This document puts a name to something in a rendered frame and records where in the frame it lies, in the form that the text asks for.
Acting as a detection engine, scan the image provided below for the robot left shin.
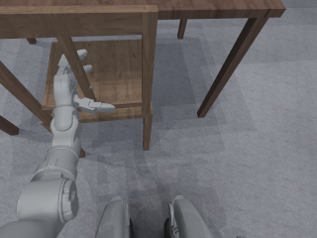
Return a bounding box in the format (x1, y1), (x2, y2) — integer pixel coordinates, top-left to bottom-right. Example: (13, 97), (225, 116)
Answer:
(104, 196), (130, 238)

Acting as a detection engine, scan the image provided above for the left robot forearm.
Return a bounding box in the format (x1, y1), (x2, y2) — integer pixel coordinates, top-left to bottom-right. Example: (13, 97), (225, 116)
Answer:
(16, 105), (82, 220)

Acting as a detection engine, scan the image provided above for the robot left upper arm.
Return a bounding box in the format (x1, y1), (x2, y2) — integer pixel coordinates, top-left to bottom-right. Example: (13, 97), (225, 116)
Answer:
(0, 178), (79, 238)

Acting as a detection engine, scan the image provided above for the table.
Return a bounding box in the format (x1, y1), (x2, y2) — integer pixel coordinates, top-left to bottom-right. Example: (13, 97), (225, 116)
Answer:
(0, 0), (286, 136)

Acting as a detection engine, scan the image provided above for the chair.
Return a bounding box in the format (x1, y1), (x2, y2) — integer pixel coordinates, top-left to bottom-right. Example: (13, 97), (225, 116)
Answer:
(0, 5), (159, 158)

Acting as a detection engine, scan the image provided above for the left robot hand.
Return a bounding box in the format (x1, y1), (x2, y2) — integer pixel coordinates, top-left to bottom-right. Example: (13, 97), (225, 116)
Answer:
(53, 49), (116, 115)

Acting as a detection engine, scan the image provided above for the robot left thigh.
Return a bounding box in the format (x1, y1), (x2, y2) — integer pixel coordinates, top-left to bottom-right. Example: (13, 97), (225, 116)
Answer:
(95, 200), (130, 238)

